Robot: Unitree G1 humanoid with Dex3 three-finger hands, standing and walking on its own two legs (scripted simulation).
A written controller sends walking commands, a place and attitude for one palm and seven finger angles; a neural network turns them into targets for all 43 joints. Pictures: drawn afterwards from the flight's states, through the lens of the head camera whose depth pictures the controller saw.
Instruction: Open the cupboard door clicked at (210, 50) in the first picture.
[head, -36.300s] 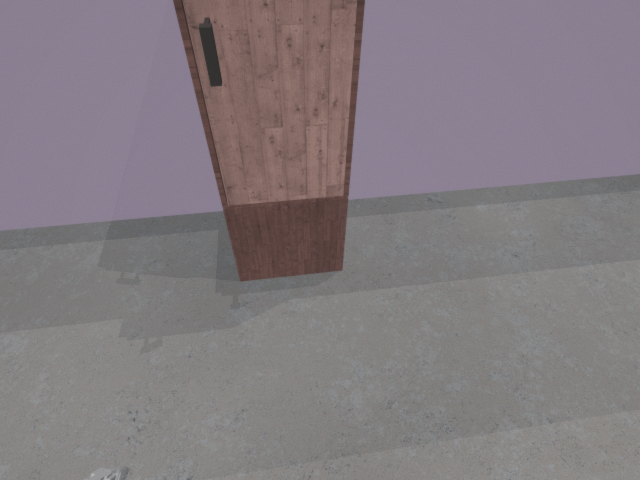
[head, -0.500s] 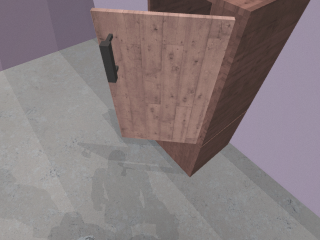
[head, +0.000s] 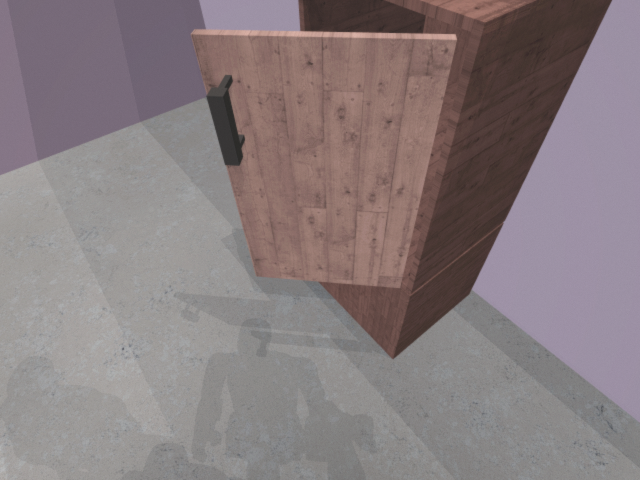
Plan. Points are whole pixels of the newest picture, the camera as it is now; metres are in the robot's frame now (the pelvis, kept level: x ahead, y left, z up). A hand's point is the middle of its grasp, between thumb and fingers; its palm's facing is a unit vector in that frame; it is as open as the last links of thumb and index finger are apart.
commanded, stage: come to a stop and stand still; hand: left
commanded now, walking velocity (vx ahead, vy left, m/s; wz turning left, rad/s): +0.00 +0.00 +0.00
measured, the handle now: (230, 120) +0.59 +0.18 +0.14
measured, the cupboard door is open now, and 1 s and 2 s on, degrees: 45 45 45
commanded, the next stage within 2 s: look again from close up in 0.92 s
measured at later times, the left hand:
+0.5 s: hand out of the picture +0.02 +0.17 -0.16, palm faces +0.00 -0.97 -0.24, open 7.3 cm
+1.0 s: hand out of the picture +0.04 +0.16 -0.16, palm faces +0.02 -0.97 -0.23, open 7.3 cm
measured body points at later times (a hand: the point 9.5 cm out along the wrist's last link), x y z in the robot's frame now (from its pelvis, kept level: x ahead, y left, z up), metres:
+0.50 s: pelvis +0.00 -0.02 +0.01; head +0.01 -0.03 +0.46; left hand +0.03 +0.22 -0.14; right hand -0.03 -0.25 -0.16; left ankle -0.03 +0.11 -0.73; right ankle -0.01 -0.11 -0.73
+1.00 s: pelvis +0.01 -0.02 +0.01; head +0.02 -0.03 +0.46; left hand +0.04 +0.21 -0.14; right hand +0.04 -0.25 -0.15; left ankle -0.03 +0.11 -0.73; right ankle -0.01 -0.11 -0.73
